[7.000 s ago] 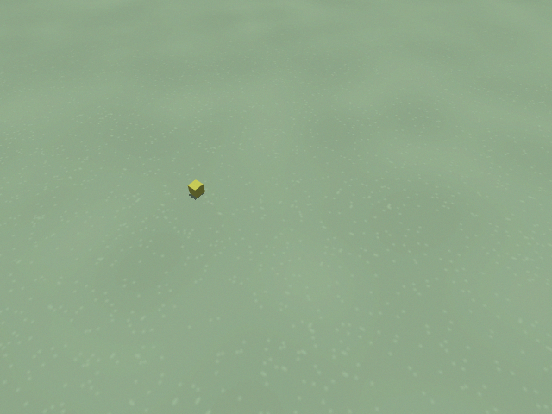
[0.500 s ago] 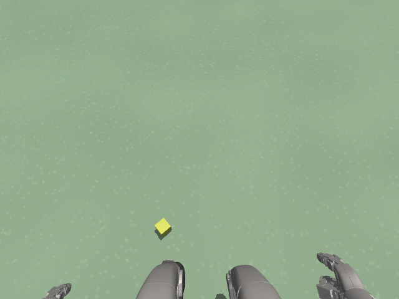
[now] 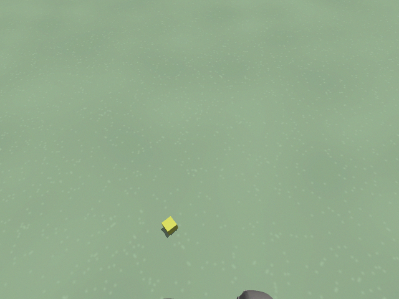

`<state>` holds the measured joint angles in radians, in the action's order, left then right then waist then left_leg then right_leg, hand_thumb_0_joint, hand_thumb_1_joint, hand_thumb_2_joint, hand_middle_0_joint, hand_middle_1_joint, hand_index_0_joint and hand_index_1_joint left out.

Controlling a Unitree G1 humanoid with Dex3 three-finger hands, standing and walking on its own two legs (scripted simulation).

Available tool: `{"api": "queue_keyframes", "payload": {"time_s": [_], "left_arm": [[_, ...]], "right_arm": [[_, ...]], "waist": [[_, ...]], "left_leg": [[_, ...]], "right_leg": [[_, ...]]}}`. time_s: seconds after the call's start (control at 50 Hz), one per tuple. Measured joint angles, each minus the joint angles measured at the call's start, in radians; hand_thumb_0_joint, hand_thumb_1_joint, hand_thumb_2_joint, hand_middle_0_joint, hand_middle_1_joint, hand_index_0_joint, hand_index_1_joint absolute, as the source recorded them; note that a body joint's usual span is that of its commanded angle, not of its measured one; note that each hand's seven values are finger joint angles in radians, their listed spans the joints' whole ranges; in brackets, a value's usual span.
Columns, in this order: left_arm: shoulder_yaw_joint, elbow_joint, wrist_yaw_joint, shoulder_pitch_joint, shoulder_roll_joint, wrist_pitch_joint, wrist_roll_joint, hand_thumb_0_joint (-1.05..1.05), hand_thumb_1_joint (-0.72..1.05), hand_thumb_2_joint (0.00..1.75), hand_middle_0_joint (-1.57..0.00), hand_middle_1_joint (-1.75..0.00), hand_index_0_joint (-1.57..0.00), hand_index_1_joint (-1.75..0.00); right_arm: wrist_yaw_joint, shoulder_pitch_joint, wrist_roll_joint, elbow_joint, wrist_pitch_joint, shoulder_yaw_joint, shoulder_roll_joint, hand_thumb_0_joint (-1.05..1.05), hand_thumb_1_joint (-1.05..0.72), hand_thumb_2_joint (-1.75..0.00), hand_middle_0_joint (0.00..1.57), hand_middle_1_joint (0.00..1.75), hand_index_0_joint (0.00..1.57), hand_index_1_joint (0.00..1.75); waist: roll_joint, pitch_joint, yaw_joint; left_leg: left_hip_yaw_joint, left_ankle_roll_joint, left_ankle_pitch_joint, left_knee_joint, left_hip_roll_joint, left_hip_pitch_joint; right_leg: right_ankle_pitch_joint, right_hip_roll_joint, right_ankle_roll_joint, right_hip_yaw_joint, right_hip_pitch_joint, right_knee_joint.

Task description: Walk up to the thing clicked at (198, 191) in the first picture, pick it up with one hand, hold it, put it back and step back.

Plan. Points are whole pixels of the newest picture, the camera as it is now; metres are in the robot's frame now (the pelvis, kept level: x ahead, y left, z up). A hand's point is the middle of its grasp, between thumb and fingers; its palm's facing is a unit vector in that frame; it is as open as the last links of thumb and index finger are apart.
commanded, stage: walk up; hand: left
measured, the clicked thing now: (169, 225) +0.50 +0.20 -0.72
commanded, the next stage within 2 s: stand in 0.76 s
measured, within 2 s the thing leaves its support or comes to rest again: neither
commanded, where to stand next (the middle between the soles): +0.14 +0.01 m, yaw -2 degrees
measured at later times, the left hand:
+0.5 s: hand out of the picture +0.09 +0.27 -0.12, palm faces +0.01 -0.95 -0.33, open 7.3 cm
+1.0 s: hand out of the picture +0.08 +0.27 -0.12, palm faces -0.03 -0.94 -0.33, open 7.3 cm
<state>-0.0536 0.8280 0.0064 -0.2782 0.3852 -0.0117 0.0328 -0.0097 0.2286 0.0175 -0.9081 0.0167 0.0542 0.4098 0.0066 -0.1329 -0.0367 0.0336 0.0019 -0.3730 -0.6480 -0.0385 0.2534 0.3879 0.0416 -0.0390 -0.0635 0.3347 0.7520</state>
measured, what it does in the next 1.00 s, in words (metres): stands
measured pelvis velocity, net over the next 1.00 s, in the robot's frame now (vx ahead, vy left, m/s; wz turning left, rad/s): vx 0.00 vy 0.02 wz -0.01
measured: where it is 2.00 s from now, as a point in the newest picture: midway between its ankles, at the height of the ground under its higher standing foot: outside the picture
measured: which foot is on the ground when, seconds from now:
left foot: down 0.00-1.00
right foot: down 0.00-1.00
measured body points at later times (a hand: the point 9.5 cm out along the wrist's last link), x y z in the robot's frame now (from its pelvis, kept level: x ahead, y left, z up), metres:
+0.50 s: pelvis -0.01 +0.02 +0.03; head +0.00 +0.02 +0.48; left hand +0.09 +0.32 -0.10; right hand +0.08 -0.29 -0.10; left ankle -0.01 +0.13 -0.72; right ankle +0.01 -0.09 -0.72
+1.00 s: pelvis +0.00 +0.02 +0.03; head +0.01 +0.02 +0.48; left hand +0.08 +0.32 -0.10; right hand +0.08 -0.27 -0.10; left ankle -0.01 +0.13 -0.72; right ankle +0.01 -0.09 -0.72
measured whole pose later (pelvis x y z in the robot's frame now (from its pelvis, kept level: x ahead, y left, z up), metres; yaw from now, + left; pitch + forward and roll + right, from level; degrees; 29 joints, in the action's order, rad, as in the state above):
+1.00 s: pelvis +0.00 +0.02 +0.03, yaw -1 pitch -2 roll +0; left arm 0.00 1.17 0.01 -0.08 0.34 0.02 0.01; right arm 0.01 0.08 0.01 -1.14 -0.02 0.00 0.34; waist 0.01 -0.05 -0.01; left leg 0.02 0.01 -0.19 -0.32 -0.02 0.09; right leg 0.16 0.01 0.00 -0.04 0.13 0.32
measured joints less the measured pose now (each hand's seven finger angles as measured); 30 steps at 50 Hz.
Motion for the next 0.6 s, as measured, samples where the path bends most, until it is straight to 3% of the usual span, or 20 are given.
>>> {"api": "queue_keyframes", "payload": {"time_s": [0.04,0.08,0.12,0.18,0.32,0.6], "left_arm": [[0.004,0.022,-0.001,0.022,0.004,-0.008,-0.010,0.01,0.91,0.90,-0.20,-0.30,-0.21,-0.30],[0.012,0.051,0.001,0.035,-0.006,-0.011,-0.013,0.01,0.91,0.90,-0.20,-0.30,-0.21,-0.30],[0.017,0.076,0.006,0.045,-0.012,-0.002,-0.013,0.01,0.91,0.90,-0.20,-0.30,-0.20,-0.30],[0.027,0.106,0.013,0.064,-0.023,0.017,-0.010,0.01,0.91,0.90,-0.20,-0.30,-0.21,-0.30],[0.036,0.174,0.021,0.114,-0.047,0.025,-0.015,0.01,0.91,0.90,-0.20,-0.30,-0.21,-0.30],[0.036,0.278,0.016,0.191,-0.026,0.026,-0.025,0.01,0.91,0.90,-0.20,-0.30,-0.20,-0.30]], "right_arm": [[0.002,-0.015,0.007,-0.017,-0.014,-0.011,-0.031,0.01,-0.90,-0.90,0.21,0.30,0.20,0.30],[0.013,-0.022,0.006,-0.021,-0.023,-0.026,-0.045,0.01,-0.90,-0.90,0.21,0.30,0.21,0.30],[0.019,-0.032,0.002,-0.028,-0.028,-0.042,-0.059,0.01,-0.90,-0.90,0.21,0.30,0.21,0.30],[0.025,-0.050,-0.006,-0.045,-0.030,-0.055,-0.071,0.01,-0.90,-0.90,0.21,0.30,0.21,0.30],[0.028,-0.067,-0.002,-0.100,-0.049,-0.059,-0.060,0.01,-0.90,-0.90,0.21,0.30,0.21,0.30],[0.015,-0.109,-0.001,-0.188,-0.053,-0.055,-0.052,0.01,-0.90,-0.90,0.21,0.30,0.21,0.30]], "waist": [[-0.035,-0.006,-0.003],[-0.022,0.015,0.006],[-0.012,0.033,0.010],[-0.004,0.062,0.018],[0.001,0.107,0.017],[-0.006,0.093,0.024]], "left_leg": [[-0.017,-0.003,0.030,0.021,-0.019,-0.018],[-0.008,0.001,0.021,0.007,0.001,-0.012],[-0.001,-0.007,0.019,0.004,0.021,-0.016],[0.013,-0.008,0.032,0.023,0.032,-0.021],[0.010,-0.005,0.087,0.126,0.026,-0.061],[0.001,0.005,0.146,0.248,0.023,-0.121]], "right_leg": [[0.000,0.017,0.010,0.021,-0.002,0.011],[0.020,-0.011,0.014,0.021,-0.017,-0.016],[-0.065,-0.032,0.006,0.012,-0.046,-0.077],[-0.083,-0.044,-0.002,-0.003,-0.069,-0.127],[-0.133,-0.038,0.013,0.002,-0.111,-0.231],[-0.204,-0.037,0.028,0.012,-0.176,-0.368]]}}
